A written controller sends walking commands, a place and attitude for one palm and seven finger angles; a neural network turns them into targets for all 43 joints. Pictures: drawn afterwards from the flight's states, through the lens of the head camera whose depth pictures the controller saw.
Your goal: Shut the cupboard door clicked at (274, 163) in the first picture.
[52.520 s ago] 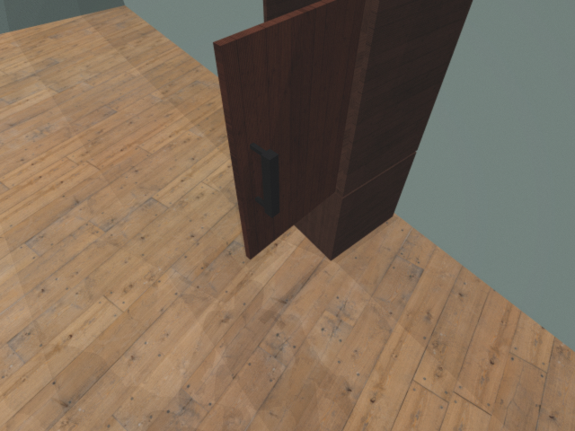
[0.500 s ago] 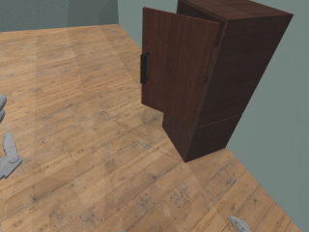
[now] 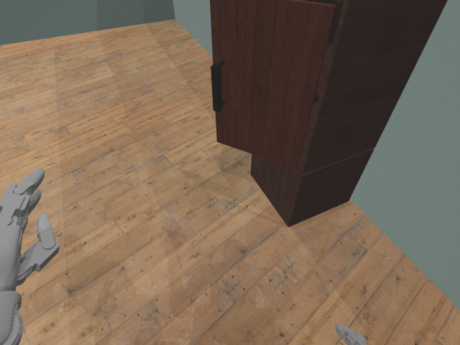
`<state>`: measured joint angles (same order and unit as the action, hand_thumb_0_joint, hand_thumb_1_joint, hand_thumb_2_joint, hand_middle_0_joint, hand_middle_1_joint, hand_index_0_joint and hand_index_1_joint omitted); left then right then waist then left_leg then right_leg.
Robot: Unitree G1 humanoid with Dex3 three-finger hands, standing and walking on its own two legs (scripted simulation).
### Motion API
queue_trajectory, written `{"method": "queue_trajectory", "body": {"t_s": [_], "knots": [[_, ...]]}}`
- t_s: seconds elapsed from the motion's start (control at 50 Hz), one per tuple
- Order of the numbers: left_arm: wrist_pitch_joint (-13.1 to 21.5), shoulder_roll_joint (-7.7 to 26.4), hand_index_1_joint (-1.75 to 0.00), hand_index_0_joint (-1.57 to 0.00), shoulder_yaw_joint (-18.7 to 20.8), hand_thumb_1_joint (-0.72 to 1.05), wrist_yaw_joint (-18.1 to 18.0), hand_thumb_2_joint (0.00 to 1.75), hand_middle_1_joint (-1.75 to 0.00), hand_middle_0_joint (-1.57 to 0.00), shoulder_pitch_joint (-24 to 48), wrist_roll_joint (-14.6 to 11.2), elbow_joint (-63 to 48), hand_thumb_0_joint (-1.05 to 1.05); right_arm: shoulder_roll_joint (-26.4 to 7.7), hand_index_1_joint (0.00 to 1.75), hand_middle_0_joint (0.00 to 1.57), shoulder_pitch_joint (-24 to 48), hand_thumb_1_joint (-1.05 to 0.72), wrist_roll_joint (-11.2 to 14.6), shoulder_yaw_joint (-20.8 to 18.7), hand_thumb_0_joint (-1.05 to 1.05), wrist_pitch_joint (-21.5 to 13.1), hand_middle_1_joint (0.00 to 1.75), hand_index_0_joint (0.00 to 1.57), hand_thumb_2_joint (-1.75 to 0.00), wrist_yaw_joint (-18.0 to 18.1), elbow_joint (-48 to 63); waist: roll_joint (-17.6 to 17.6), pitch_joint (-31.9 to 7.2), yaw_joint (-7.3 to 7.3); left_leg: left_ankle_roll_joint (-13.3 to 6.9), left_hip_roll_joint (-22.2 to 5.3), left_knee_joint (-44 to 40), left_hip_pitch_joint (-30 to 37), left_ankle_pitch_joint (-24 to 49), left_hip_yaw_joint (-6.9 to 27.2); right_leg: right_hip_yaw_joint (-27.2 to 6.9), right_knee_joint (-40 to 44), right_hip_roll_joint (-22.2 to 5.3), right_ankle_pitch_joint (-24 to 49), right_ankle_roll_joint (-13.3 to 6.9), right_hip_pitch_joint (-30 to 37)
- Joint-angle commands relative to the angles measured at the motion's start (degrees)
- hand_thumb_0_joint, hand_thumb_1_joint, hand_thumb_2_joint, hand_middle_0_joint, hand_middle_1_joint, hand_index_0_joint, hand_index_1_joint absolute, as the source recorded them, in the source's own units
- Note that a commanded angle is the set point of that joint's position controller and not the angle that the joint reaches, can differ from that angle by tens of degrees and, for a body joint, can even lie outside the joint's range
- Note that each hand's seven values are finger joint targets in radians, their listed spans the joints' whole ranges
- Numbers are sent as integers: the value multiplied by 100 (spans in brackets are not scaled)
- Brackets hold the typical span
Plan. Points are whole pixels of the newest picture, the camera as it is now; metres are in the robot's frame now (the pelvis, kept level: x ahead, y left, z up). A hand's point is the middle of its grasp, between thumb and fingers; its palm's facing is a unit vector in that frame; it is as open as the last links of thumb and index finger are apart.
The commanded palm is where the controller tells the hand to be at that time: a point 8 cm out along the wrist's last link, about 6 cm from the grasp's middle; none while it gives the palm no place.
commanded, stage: let the arm hang, fingers relaxed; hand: left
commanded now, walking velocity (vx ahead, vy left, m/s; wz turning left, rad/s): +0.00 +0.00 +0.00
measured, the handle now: (219, 86) +0.96 +0.08 -0.03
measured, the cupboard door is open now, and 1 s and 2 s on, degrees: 37 37 37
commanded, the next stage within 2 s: look to check the result in 1.04 s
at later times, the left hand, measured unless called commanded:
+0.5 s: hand out of the picture +0.04 +0.21 -0.15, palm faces -0.01 -0.97 -0.24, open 7.2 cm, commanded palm none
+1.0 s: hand out of the picture -0.01 +0.17 -0.16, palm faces +0.00 -0.99 -0.14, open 7.3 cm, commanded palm none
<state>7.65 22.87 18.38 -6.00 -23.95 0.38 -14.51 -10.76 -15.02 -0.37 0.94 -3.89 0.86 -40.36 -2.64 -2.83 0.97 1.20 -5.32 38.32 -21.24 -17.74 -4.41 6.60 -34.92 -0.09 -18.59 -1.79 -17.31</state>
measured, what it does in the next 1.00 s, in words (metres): stands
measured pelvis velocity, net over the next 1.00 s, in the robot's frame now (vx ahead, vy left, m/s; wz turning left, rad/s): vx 0.01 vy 0.01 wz -0.03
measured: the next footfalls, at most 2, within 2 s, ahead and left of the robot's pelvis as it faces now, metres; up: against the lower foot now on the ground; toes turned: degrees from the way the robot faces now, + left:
none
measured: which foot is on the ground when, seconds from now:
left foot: down 0.00-1.00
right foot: down 0.00-1.00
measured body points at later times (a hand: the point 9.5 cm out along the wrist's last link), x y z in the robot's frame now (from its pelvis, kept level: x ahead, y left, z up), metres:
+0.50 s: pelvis +0.01 +0.01 +0.02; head +0.01 +0.01 +0.47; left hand +0.04 +0.26 -0.13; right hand +0.01 -0.23 -0.14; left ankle +0.02 +0.13 -0.72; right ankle -0.01 -0.10 -0.72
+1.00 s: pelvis +0.01 +0.01 +0.02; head +0.00 +0.02 +0.47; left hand -0.01 +0.22 -0.15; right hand -0.02 -0.20 -0.14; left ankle +0.02 +0.13 -0.72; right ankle -0.01 -0.10 -0.72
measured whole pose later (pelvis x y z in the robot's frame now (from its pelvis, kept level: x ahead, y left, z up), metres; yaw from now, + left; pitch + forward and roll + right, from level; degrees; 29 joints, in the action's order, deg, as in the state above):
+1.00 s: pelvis +0.01 +0.01 +0.02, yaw -2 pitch -1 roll +0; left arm 0.0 6.3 0.2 -1.6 -17.9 0.7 66.2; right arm -6.8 -18.2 -0.7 -0.1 0.6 2.0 -65.2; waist 0.3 0.6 0.7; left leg -0.1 -2.9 22.6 -9.6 -11.5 -7.7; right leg 4.0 -22.1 -1.2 -12.7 -0.2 -8.1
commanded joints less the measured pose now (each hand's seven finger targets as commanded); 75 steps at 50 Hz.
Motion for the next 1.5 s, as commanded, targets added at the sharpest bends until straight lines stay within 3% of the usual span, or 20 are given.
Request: {"method": "queue_trajectory", "body": {"t_s": [0.0,0.04,0.08,0.14,0.24,0.4,0.48,0.54,0.7,0.82,1.02,1.28,1.48], "knots": [[-857,-536,-30,-20,-1464,90,567,90,-30,-20,286,96,2597,0,-887,30,20,185,-90,-74,-312,0,160,30,20,-90,-49,355,1589,-181,28,-147,-4,-9,259,1503,279,-724,333,-998,2939,-227,41],[-860,-327,-30,-20,-1492,90,528,90,-30,-20,610,91,3225,0,-877,30,20,231,-90,-84,-273,0,316,30,20,-90,-42,339,1868,-147,12,-143,136,-116,318,1550,270,-750,417,-1070,3382,-273,369],[-859,-215,-30,-20,-1535,90,485,90,-30,-20,817,58,3990,0,-868,30,20,243,-90,-109,-230,0,407,30,20,-90,-37,132,1355,-118,5,-124,107,-462,632,1875,308,-710,457,-998,3020,-220,384],[-819,-305,-30,-20,-1597,90,466,90,-30,-20,942,46,5120,0,-835,30,20,259,-90,-141,-186,0,428,30,20,-90,-26,-386,44,-141,-10,-200,-112,-1082,882,1961,434,-637,706,-643,1507,3,502],[-710,-613,-30,-20,-1515,90,452,90,-30,-20,747,81,6190,0,-562,30,20,172,-90,-145,-237,0,390,30,20,-90,35,-996,-653,-216,-44,-174,-113,-1386,937,1321,358,-701,1291,-635,1380,-79,885],[-686,-548,-30,-20,-1612,90,465,90,-30,-20,833,38,7089,0,-578,30,20,-187,-90,-80,-254,0,384,30,20,-90,81,-1648,97,273,-54,-168,-239,-1774,1034,1331,347,-611,1629,-633,1435,-68,933],[-694,-543,-30,-20,-1649,90,460,90,-30,-20,748,27,7424,0,-541,30,20,-296,-90,-62,-235,0,391,30,20,-90,83,-1909,214,532,-57,-188,-226,-1941,1069,1048,314,-672,1782,-624,1119,-58,785],[-678,-573,-30,-20,-1669,90,441,90,-30,-20,661,18,7591,0,-517,30,20,-399,-90,-59,-231,0,382,30,20,-90,88,-2065,394,518,-61,-208,-221,-1978,1185,1052,291,-701,1805,-625,1135,-49,766],[-708,-740,-30,-20,-1708,90,400,90,-30,-20,433,24,7843,0,-306,30,20,-578,-90,-52,-203,0,413,30,20,-90,96,-2309,387,847,-48,-216,-174,-2111,1091,622,233,-722,1870,-596,700,-13,519],[-691,-856,-30,-20,-1704,90,383,90,-30,-20,286,32,7910,0,-206,30,20,-653,-90,-50,-199,0,381,30,20,-90,115,-2358,190,728,-48,-224,-156,-2098,1107,709,216,-752,1794,-575,884,-11,571],[-693,-1000,-30,-20,-1685,90,367,90,-30,-20,195,48,7958,0,-149,30,20,-711,-90,-46,-214,0,368,30,20,-90,143,-2347,152,872,-38,-228,-167,-2124,1051,596,227,-743,1759,-549,856,-7,465],[-660,-809,-30,-20,-1642,90,380,90,-30,-20,345,56,7859,0,-323,30,20,-607,-90,-44,-271,0,355,30,20,-90,124,-2276,282,705,-37,-259,-210,-2025,1180,868,229,-745,1729,-588,1042,-36,511],[-659,-569,-30,-20,-1613,90,401,90,-30,-20,583,55,7790,0,-565,30,20,-367,-90,-43,-283,0,343,30,20,-90,109,-2252,182,681,-42,-252,-247,-2096,1246,958,249,-766,1747,-605,1090,-36,583]]}}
